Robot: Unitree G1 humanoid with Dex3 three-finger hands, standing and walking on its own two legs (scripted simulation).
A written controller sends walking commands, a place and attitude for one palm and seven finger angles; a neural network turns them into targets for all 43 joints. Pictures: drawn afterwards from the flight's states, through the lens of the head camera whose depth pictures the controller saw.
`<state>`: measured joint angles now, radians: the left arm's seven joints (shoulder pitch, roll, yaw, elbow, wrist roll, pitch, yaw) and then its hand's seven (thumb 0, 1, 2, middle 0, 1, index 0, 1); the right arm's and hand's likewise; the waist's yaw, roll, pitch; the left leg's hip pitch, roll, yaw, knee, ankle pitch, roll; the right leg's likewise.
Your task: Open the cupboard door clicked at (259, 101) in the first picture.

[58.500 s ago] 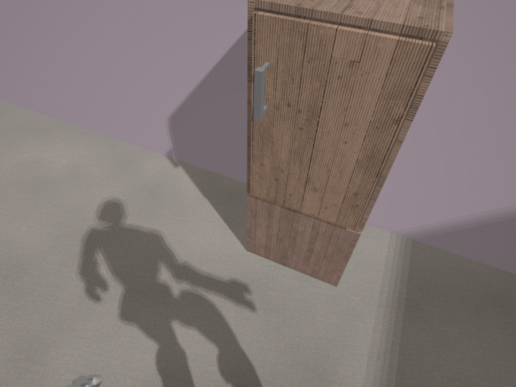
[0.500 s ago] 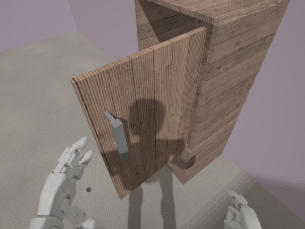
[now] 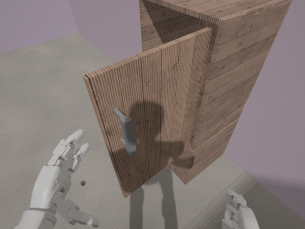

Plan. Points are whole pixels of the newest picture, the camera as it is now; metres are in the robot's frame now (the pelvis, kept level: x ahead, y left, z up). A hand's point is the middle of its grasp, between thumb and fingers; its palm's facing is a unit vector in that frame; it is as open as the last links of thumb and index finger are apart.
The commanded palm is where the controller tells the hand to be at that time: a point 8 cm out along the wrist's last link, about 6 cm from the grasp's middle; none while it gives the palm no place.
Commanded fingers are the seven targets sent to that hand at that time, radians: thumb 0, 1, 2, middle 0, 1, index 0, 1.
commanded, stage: draw the hand back to the body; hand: left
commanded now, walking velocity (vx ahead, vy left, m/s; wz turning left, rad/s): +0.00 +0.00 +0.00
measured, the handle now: (124, 132) +0.33 +0.10 +0.11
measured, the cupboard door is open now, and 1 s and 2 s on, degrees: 93 93 93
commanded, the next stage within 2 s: step back with the hand held close in 1.32 s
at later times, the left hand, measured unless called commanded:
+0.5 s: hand (48, 171) +0.20 +0.23 +0.14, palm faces +0.27 -0.92 -0.29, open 14.3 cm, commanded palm +0.16 +0.28 +0.17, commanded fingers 0.00 0.17 0.58 -0.17 -0.30 -0.17 -0.30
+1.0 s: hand (29, 139) +0.25 +0.27 +0.18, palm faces +0.41 -0.81 -0.41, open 8.5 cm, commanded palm +0.19 +0.31 +0.20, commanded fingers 0.00 0.90 0.90 -0.20 -0.30 -0.20 -0.30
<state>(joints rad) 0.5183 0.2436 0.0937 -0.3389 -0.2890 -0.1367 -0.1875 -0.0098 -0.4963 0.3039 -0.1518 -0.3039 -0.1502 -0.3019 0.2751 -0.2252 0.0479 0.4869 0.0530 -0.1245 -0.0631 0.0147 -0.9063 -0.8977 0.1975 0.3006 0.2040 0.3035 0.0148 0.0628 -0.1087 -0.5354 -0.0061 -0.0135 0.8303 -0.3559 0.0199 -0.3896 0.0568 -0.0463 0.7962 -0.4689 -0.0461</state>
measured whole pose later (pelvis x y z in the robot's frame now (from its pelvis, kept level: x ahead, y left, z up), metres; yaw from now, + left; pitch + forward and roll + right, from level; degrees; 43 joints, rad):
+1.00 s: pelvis +0.05 +0.01 +0.04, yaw -2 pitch -1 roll +0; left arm 0.49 0.37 0.33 -0.41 -0.09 -0.03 0.12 0.01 0.70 0.82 -0.20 -0.30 -0.20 -0.30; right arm 0.19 -0.23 0.03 0.60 0.01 -0.05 -0.07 0.01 -0.91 -0.90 0.20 0.30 0.21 0.30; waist 0.07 0.04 -0.02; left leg -0.17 -0.03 0.03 0.45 -0.25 0.04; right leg -0.03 0.03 0.01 0.37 -0.32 -0.03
